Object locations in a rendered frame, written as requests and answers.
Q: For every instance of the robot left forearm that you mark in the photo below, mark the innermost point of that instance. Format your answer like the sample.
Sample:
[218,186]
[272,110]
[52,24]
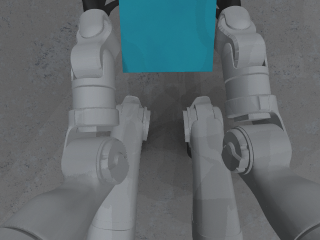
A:
[93,77]

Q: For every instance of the robot left hand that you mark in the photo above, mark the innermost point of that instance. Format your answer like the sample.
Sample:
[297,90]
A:
[99,4]

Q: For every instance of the robot right upper arm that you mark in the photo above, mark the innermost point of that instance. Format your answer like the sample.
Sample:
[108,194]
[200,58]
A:
[261,155]

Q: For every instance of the robot left upper arm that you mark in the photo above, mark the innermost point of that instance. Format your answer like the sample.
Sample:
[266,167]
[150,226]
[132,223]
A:
[91,167]

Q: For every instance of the right robot thigh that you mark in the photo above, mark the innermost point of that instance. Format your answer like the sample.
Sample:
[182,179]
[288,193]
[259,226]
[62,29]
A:
[214,214]

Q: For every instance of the left robot shin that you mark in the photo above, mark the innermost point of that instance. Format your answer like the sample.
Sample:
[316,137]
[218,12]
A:
[129,99]

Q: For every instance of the robot right forearm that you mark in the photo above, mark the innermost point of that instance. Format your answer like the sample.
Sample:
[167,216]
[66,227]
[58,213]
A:
[245,70]

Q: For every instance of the carton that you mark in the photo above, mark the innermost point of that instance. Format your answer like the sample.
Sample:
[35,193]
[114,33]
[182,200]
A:
[167,35]

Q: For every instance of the robot right hand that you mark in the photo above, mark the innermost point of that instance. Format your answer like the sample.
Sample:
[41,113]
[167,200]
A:
[222,4]

